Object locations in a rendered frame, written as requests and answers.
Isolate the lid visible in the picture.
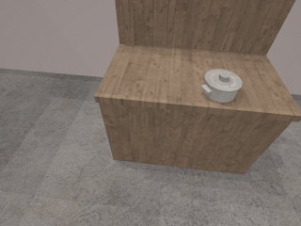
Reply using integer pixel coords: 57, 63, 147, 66
204, 69, 243, 93

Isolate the pot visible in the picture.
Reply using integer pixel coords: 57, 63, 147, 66
201, 81, 238, 103

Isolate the table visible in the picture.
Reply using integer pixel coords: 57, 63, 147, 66
94, 0, 301, 175

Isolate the knob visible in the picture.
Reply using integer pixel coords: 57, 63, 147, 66
218, 72, 230, 81

